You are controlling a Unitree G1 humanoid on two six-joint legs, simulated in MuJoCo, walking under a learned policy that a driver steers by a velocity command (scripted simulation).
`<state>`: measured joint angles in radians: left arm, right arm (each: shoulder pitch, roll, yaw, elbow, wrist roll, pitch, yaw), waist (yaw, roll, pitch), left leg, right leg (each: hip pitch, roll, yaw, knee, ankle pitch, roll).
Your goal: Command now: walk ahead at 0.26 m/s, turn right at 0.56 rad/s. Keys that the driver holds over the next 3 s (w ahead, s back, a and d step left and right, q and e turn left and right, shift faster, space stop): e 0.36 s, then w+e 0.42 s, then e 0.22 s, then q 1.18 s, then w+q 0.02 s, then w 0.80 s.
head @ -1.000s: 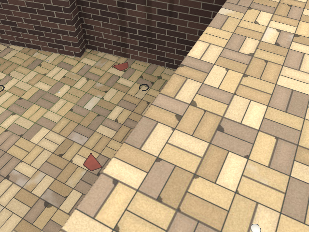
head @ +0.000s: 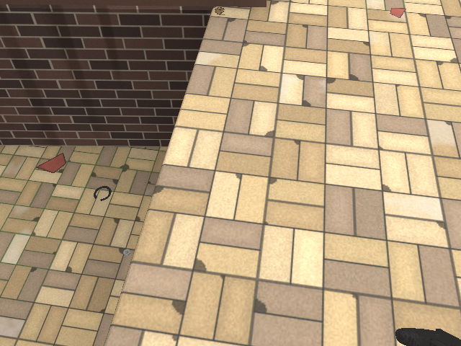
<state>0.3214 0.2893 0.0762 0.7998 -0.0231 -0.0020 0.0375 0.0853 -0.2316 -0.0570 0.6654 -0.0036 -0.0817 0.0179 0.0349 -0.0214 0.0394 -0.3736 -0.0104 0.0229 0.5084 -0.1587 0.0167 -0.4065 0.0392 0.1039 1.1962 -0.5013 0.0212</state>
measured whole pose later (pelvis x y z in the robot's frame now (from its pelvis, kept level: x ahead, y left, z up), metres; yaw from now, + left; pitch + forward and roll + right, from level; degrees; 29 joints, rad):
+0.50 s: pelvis +0.10 -0.05 +0.00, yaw -18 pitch +2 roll +2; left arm 0.19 0.29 0.07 0.61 -0.01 0.03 0.00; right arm 0.11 -0.31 -0.08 0.70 0.01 -0.01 0.01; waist 0.00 0.03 0.04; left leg -0.50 0.03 0.01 1.07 -0.45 -0.05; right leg -0.37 0.04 0.06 0.53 -0.20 -0.07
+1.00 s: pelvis +0.25 -0.09 +0.01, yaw -36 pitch +2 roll +0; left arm 0.16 0.30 0.07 0.59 0.00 0.02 -0.02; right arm 0.31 -0.27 -0.06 0.75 -0.01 -0.04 -0.02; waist -0.07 -0.04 0.03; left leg -0.10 0.03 0.12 0.37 -0.30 0.00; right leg -0.68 -0.05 0.04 0.96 -0.19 0.06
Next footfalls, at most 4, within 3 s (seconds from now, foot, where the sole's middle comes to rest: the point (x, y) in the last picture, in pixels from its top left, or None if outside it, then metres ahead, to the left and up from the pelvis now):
0.34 right None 0.16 -0.16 -0.77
0.72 left None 0.30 0.02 -0.77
1.14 right None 0.33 -0.33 -0.77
1.52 left None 0.42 -0.11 -0.77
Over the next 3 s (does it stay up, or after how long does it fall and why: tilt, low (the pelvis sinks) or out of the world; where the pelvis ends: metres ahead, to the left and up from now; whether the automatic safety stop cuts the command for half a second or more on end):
stays up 0.65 -0.21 -0.01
